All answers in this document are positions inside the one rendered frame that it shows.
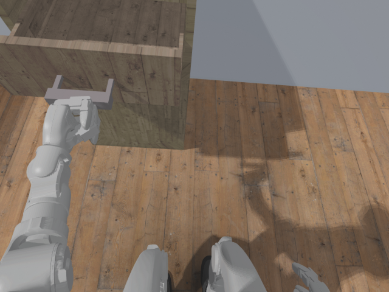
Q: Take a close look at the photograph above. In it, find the right robot shin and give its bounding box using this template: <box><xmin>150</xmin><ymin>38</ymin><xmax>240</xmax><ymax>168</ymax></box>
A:
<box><xmin>206</xmin><ymin>236</ymin><xmax>232</xmax><ymax>292</ymax></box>

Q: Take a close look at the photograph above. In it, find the cabinet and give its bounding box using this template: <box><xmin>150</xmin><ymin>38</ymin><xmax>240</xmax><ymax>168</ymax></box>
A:
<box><xmin>0</xmin><ymin>0</ymin><xmax>196</xmax><ymax>150</ymax></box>

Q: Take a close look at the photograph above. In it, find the drawer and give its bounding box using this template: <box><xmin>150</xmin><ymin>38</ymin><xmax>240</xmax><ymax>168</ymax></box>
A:
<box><xmin>0</xmin><ymin>0</ymin><xmax>186</xmax><ymax>106</ymax></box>

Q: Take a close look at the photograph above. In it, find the left robot upper arm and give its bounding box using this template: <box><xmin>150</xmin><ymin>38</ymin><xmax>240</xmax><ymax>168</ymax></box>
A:
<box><xmin>0</xmin><ymin>243</ymin><xmax>74</xmax><ymax>292</ymax></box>

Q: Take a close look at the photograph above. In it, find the right robot thigh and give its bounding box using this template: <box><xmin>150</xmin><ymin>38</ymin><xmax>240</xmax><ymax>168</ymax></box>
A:
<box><xmin>212</xmin><ymin>242</ymin><xmax>267</xmax><ymax>292</ymax></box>

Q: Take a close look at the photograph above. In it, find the left robot hand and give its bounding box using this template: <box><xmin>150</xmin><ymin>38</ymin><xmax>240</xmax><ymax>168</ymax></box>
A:
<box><xmin>43</xmin><ymin>96</ymin><xmax>101</xmax><ymax>153</ymax></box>

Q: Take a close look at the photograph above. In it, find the left robot forearm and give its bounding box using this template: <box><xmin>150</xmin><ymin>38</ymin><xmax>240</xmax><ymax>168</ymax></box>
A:
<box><xmin>0</xmin><ymin>145</ymin><xmax>72</xmax><ymax>266</ymax></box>

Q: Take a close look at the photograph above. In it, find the handle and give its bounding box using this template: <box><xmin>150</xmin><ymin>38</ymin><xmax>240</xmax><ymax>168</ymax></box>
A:
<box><xmin>44</xmin><ymin>75</ymin><xmax>114</xmax><ymax>110</ymax></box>

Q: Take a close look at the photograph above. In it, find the right robot hand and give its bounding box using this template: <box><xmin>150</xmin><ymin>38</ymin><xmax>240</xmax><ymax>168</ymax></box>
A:
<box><xmin>292</xmin><ymin>262</ymin><xmax>330</xmax><ymax>292</ymax></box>

